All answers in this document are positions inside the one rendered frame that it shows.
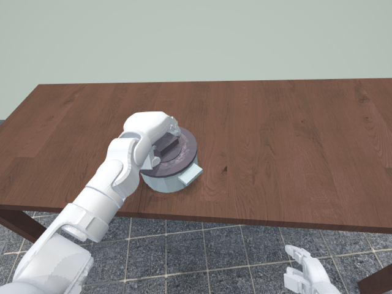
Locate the robot left upper arm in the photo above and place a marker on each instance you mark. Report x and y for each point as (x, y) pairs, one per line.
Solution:
(60, 267)

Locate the robot right hand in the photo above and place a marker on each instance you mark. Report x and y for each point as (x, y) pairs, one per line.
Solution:
(313, 271)

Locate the right robot forearm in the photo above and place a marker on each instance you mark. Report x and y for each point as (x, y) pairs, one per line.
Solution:
(324, 288)

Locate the pot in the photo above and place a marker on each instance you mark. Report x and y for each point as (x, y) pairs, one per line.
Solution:
(176, 182)

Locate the table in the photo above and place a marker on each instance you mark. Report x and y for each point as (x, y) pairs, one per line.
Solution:
(313, 154)

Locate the robot left hand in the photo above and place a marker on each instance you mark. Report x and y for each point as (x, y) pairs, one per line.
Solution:
(154, 124)

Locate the left robot forearm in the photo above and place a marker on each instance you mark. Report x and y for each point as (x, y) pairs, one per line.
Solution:
(91, 212)

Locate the knob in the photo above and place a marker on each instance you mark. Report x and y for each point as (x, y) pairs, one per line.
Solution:
(165, 144)

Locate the lid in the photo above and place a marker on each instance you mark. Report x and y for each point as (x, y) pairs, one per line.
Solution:
(177, 159)

